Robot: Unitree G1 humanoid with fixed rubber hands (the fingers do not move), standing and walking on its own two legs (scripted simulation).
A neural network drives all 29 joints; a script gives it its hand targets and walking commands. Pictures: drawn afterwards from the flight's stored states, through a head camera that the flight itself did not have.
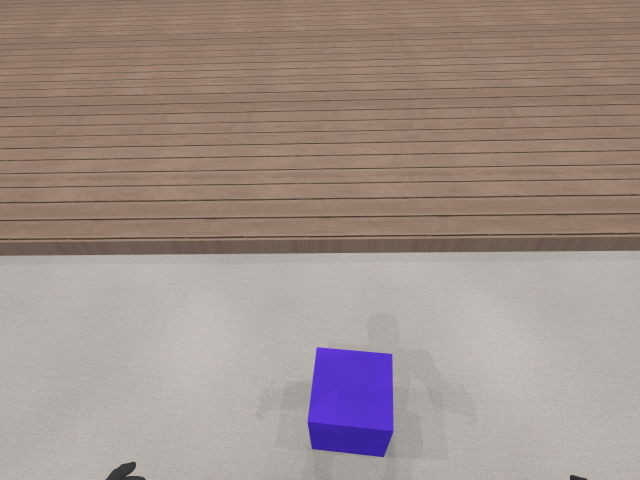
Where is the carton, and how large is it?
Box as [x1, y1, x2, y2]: [308, 347, 393, 456]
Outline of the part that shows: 317,347 308,414 308,427 312,448 383,456 393,430 391,354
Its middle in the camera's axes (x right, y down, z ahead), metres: +0.09 +0.46 +1.10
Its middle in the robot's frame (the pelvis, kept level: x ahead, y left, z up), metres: +0.45 -0.03 -0.66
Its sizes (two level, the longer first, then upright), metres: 0.210 0.200 0.250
